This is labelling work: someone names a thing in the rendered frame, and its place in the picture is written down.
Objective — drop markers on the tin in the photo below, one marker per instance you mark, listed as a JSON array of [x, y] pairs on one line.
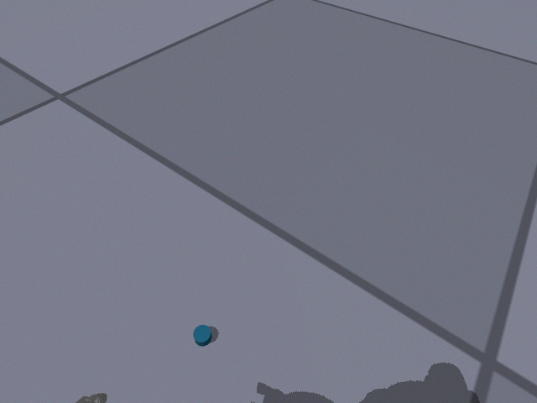
[[202, 335]]

